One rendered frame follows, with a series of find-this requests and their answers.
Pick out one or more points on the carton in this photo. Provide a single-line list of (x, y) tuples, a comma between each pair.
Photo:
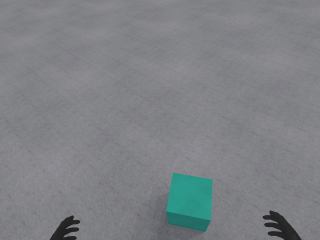
[(190, 202)]

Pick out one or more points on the robot left hand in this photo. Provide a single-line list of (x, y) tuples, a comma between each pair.
[(62, 230)]

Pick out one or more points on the robot right hand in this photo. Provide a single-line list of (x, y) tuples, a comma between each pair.
[(288, 233)]

